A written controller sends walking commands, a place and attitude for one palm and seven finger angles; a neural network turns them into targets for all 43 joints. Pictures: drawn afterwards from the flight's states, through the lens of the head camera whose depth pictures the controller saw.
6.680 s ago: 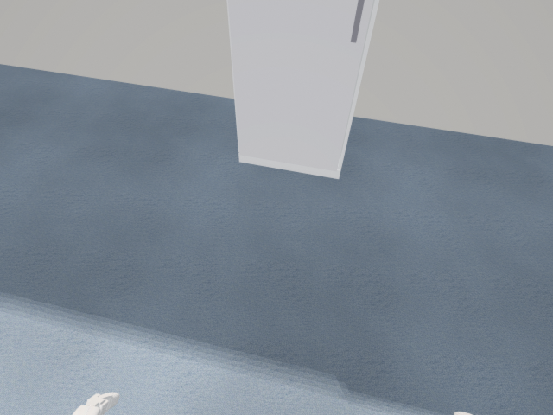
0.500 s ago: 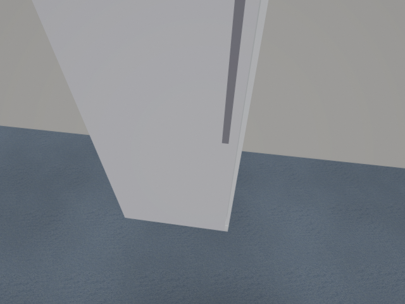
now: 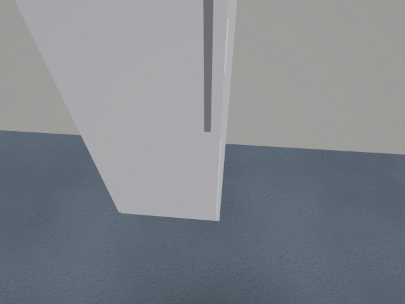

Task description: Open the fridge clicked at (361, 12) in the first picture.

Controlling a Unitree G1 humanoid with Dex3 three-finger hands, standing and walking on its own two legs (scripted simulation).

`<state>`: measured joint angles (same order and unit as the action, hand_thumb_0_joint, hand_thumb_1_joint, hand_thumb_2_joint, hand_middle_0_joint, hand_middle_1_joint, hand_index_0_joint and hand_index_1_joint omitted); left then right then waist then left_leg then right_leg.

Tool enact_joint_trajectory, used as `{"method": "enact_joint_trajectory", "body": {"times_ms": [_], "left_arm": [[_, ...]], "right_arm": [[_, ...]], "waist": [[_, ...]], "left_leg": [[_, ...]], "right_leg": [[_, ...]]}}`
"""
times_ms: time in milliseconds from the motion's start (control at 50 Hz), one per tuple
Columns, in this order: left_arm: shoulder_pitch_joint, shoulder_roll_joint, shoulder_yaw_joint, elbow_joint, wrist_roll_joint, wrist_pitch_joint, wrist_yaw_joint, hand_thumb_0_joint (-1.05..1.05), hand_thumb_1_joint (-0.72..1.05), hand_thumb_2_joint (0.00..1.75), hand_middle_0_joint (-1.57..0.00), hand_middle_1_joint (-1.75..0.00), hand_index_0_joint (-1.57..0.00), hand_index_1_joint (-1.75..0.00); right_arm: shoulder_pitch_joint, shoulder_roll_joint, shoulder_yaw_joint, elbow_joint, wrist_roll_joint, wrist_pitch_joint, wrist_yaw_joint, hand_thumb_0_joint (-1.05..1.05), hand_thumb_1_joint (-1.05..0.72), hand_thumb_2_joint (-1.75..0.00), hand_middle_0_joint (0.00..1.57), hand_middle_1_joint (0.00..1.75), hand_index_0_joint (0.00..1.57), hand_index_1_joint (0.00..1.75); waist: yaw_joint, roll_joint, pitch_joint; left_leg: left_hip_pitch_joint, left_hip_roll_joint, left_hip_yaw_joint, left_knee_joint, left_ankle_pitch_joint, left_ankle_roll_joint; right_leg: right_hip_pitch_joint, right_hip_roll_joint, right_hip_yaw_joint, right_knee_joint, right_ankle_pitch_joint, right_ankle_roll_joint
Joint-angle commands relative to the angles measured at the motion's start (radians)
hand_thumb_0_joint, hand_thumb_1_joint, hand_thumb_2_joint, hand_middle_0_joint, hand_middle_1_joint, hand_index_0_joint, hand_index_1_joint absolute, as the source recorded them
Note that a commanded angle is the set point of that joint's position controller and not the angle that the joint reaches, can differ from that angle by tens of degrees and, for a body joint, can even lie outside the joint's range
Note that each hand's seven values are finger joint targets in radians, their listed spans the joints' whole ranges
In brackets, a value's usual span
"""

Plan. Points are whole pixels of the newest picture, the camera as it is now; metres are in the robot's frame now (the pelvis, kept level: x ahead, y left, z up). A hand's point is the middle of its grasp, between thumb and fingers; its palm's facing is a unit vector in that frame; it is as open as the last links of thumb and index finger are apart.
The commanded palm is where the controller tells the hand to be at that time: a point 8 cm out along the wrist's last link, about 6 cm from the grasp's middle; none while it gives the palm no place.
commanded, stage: come to a stop and stand still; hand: right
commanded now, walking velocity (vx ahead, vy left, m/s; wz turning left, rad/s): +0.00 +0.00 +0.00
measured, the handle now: (208, 61) +0.64 +0.01 +0.19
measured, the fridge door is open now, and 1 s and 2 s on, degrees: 0 0 0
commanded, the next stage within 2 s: look again from close up in 0.46 s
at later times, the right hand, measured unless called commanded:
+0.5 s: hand out of the picture +0.03 -0.22 -0.17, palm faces -0.07 +0.99 -0.15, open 7.4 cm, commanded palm none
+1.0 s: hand out of the picture +0.02 -0.14 -0.17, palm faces -0.03 +0.98 -0.21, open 7.2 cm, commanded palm none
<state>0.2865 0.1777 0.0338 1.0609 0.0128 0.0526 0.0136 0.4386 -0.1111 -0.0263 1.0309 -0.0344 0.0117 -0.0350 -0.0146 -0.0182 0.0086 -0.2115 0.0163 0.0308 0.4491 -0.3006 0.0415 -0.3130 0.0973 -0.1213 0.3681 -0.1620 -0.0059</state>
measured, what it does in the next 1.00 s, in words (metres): steps on the spot: right foot, then left foot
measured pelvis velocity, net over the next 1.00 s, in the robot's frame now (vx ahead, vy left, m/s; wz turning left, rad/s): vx -0.01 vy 0.04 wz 0.05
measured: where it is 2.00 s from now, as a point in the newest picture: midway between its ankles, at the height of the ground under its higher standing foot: outside the picture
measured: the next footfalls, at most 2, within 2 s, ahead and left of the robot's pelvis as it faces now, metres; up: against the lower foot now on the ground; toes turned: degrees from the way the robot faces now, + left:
right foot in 0.14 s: +0.04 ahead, -0.09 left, +0.00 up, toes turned +3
left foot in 0.72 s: +0.00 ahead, +0.13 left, +0.00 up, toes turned +4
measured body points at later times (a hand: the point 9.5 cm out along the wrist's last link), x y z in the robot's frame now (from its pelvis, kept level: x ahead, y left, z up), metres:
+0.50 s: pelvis -0.03 -0.04 +0.01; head -0.01 -0.07 +0.46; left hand -0.11 +0.16 -0.13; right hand +0.03 -0.27 -0.16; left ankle -0.07 +0.13 -0.65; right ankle +0.00 -0.09 -0.74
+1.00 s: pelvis -0.01 +0.04 +0.00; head +0.00 +0.04 +0.45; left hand -0.02 +0.25 -0.16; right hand +0.02 -0.19 -0.15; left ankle -0.04 +0.13 -0.74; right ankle +0.00 -0.09 -0.74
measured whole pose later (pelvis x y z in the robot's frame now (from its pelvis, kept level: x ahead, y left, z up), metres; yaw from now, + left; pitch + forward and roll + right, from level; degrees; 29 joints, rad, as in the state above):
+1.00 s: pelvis -0.01 +0.04 +0.00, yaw +3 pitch -1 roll +0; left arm 0.28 0.15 -0.01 1.12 0.01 -0.01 0.03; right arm 0.28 -0.16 0.00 1.07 -0.01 -0.02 -0.04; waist 0.01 -0.01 0.02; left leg -0.16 -0.03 0.02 0.45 -0.28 0.04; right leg -0.19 -0.01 0.00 0.44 -0.24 0.02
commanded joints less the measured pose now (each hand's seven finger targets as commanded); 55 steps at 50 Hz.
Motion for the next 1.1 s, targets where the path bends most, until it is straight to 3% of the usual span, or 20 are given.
{"method": "enact_joint_trajectory", "body": {"times_ms": [0,20,40,80,100,140,160,200,240,300,420,600,640,680,720,740,760,780,880,1080], "left_arm": [[0.194,0.065,0.055,-0.022,-0.001,0.016,0.007,0.00,0.90,0.90,-0.20,-0.30,-0.20,-0.30],[0.257,0.072,0.062,-0.001,-0.002,0.021,0.002,0.00,0.90,0.90,-0.20,-0.30,-0.20,-0.30],[0.268,0.040,0.047,-0.010,-0.008,-0.008,-0.003,0.00,0.90,0.90,-0.20,-0.30,-0.20,-0.30],[0.206,0.001,0.014,-0.016,-0.007,-0.047,-0.013,0.00,0.90,0.90,-0.20,-0.30,-0.20,-0.30],[0.167,0.020,0.009,-0.025,-0.005,-0.056,-0.007,0.00,0.90,0.90,-0.20,-0.30,-0.20,-0.30],[0.133,0.123,0.014,-0.080,0.015,-0.075,0.020,0.00,0.90,0.90,-0.20,-0.30,-0.20,-0.30],[0.083,0.148,0.019,-0.101,0.022,-0.071,0.031,0.00,0.90,0.90,-0.20,-0.30,-0.20,-0.30],[0.061,0.134,0.017,-0.092,0.022,-0.069,0.041,0.00,0.90,0.90,-0.20,-0.30,-0.20,-0.30],[0.084,0.119,0.012,-0.086,0.020,-0.087,0.041,0.00,0.90,0.90,-0.20,-0.30,-0.20,-0.30],[0.153,0.085,0.006,-0.049,0.014,-0.104,0.048,0.00,0.90,0.90,-0.20,-0.30,-0.20,-0.30],[0.260,0.069,0.001,-0.011,0.020,-0.111,0.053,0.00,0.90,0.90,-0.20,-0.30,-0.20,-0.30],[0.203,0.085,-0.001,0.012,0.019,-0.084,0.030,0.00,0.90,0.90,-0.20,-0.30,-0.20,-0.30],[0.186,0.075,-0.002,0.018,0.011,-0.080,0.029,0.00,0.90,0.90,-0.20,-0.30,-0.20,-0.30],[0.170,0.025,-0.015,0.021,0.002,-0.085,0.024,0.00,0.90,0.90,-0.20,-0.30,-0.20,-0.30],[0.157,-0.011,-0.028,0.014,-0.002,-0.087,0.016,0.00,0.90,0.90,-0.20,-0.30,-0.20,-0.30],[0.166,-0.012,-0.028,0.019,-0.001,-0.086,0.013,0.00,0.90,0.90,-0.20,-0.30,-0.20,-0.30],[0.163,-0.009,-0.028,0.030,0.004,-0.076,0.013,0.00,0.90,0.90,-0.20,-0.30,-0.20,-0.30],[0.157,0.009,-0.025,0.033,0.005,-0.072,0.014,0.00,0.90,0.90,-0.20,-0.30,-0.20,-0.30],[0.115,0.031,-0.031,0.049,0.001,-0.079,0.020,0.00,0.90,0.90,-0.20,-0.30,-0.20,-0.30],[0.032,0.057,-0.032,0.039,-0.006,-0.072,0.027,0.00,0.90,0.90,-0.20,-0.30,-0.20,-0.30]], "right_arm": [[-0.257,-0.167,-0.052,-0.113,-0.001,0.005,-0.034,0.00,-0.90,-0.90,0.20,0.30,0.20,0.30],[-0.382,-0.199,-0.064,-0.156,-0.001,-0.003,-0.043,0.00,-0.90,-0.90,0.20,0.30,0.20,0.30],[-0.388,-0.177,-0.054,-0.167,-0.004,-0.018,-0.040,0.00,-0.90,-0.90,0.20,0.30,0.20,0.30],[-0.175,-0.176,-0.048,-0.109,-0.001,-0.007,-0.020,0.00,-0.90,-0.90,0.20,0.30,0.20,0.30],[-0.072,-0.139,-0.040,-0.076,0.007,0.005,-0.010,0.00,-0.90,-0.90,0.20,0.30,0.20,0.30],[0.010,-0.084,-0.037,-0.064,0.018,0.010,0.001,0.00,-0.90,-0.90,0.20,0.30,0.20,0.30],[-0.019,-0.103,-0.043,-0.071,0.008,0.016,0.010,0.00,-0.90,-0.90,0.20,0.30,0.20,0.30],[-0.056,-0.121,-0.047,-0.059,-0.003,0.024,0.010,0.00,-0.90,-0.90,0.20,0.30,0.20,0.30],[-0.056,-0.110,-0.045,-0.056,-0.001,0.013,0.020,0.00,-0.90,-0.90,0.20,0.30,0.20,0.30],[-0.075,-0.113,-0.048,-0.057,0.000,0.007,0.034,0.00,-0.90,-0.90,0.20,0.30,0.20,0.30],[-0.139,-0.121,-0.046,-0.091,0.001,0.011,0.040,0.00,-0.90,-0.90,0.20,0.30,0.20,0.30],[-0.201,-0.082,-0.008,-0.079,0.022,-0.002,0.031,0.00,-0.90,-0.90,0.20,0.30,0.20,0.30],[-0.151,-0.082,-0.007,-0.051,0.025,-0.012,0.024,0.00,-0.90,-0.90,0.20,0.30,0.20,0.30],[-0.107,-0.110,-0.009,-0.023,0.028,-0.027,0.009,0.00,-0.90,-0.90,0.20,0.30,0.20,0.30],[-0.094,-0.150,-0.002,-0.012,0.026,-0.035,0.000,0.00,-0.90,-0.90,0.20,0.30,0.20,0.30],[-0.103,-0.154,0.001,-0.013,0.023,-0.034,0.002,0.00,-0.90,-0.90,0.20,0.30,0.20,0.30],[-0.125,-0.151,0.000,-0.008,0.025,-0.042,0.003,0.00,-0.90,-0.90,0.20,0.30,0.20,0.30],[-0.135,-0.131,0.005,-0.010,0.028,-0.045,0.003,0.00,-0.90,-0.90,0.20,0.30,0.20,0.30],[-0.114,-0.112,0.015,-0.002,0.032,-0.045,0.001,0.00,-0.90,-0.90,0.20,0.30,0.20,0.30],[-0.074,-0.132,0.017,0.018,0.029,-0.048,-0.003,0.00,-0.90,-0.90,0.20,0.30,0.20,0.30]], "waist": [[0.161,0.331,0.081],[0.204,0.294,0.050],[0.200,0.224,0.068],[0.092,-0.016,0.117],[0.038,-0.163,0.164],[0.014,-0.343,0.173],[0.003,-0.223,0.169],[-0.008,-0.088,0.165],[-0.008,0.050,0.161],[0.016,-0.038,0.105],[0.058,-0.084,0.030],[0.058,-0.152,0.002],[0.028,-0.104,-0.012],[0.008,-0.011,-0.006],[0.021,0.071,0.022],[0.032,0.035,0.026],[0.037,0.190,0.026],[0.042,0.233,0.055],[0.029,0.057,0.072],[0.025,0.055,0.014]], "left_leg": [[-0.637,0.348,-0.339,-0.389,-0.399,0.159],[-0.617,0.329,-0.270,-0.319,-0.211,0.143],[-0.531,0.273,-0.213,-0.260,-0.157,0.107],[-0.259,0.144,-0.104,0.011,-0.151,0.037],[-0.224,0.084,-0.071,0.140,-0.186,0.025],[-0.280,-0.030,-0.052,0.409,-0.206,-0.022],[-0.293,-0.003,-0.111,0.525,-0.136,-0.013],[-0.351,-0.008,-0.160,0.688,-0.053,-0.013],[-0.405,0.000,-0.147,0.703,0.039,-0.024],[-0.431,-0.013,-0.120,0.678,0.091,-0.036],[-0.447,-0.004,-0.103,0.596,0.057,-0.052],[-0.127,-0.007,0.008,0.109,-0.076,-0.041],[0.010,-0.005,0.014,-0.052,0.051,-0.040],[0.191,0.084,-0.104,-0.104,0.125,-0.012],[0.144,0.195,-0.195,-0.128,0.168,0.042],[0.084,0.193,-0.177,-0.112,0.166,0.046],[0.060,0.148,-0.168,-0.131,0.143,0.040],[0.011,0.141,-0.158,-0.151,0.140,0.037],[0.011,0.087,-0.108,-0.098,0.275,0.007],[0.069,0.092,-0.113,-0.112,0.382,-0.004]], "right_leg": [[0.286,-0.081,0.212,0.755,-0.202,0.021],[0.285,-0.115,0.253,0.842,-0.215,0.013],[0.225,-0.139,0.231,0.689,-0.280,0.003],[0.086,-0.101,0.121,0.072,-0.232,0.006],[0.021,-0.069,0.128,-0.022,-0.244,0.029],[-0.121,-0.374,0.603,-0.243,-0.461,-0.096],[-0.157,-0.418,0.675,-0.296,-0.597,-0.148],[-0.153,-0.408,0.706,-0.296,-0.612,-0.094],[-0.064,-0.376,0.591,-0.270,-0.479,-0.066],[0.088,-0.320,0.461,-0.239,-0.302,-0.038],[0.245,-0.343,0.428,-0.208,-0.087,-0.054],[0.168,-0.295,0.337,-0.134,0.049,-0.128],[0.108,-0.270,0.311,-0.089,-0.003,-0.096],[-0.055,-0.214,0.247,-0.026,-0.073,-0.044],[-0.064,-0.128,0.153,0.030,-0.134,-0.009],[-0.008,-0.116,0.147,0.036,-0.103,-0.010],[0.014,-0.117,0.129,0.059,-0.082,-0.002],[0.044,-0.127,0.125,0.066,-0.056,0.001],[0.104,-0.171,0.163,0.023,0.122,-0.004],[0.167,-0.180,0.147,0.018,0.118,0.002]]}}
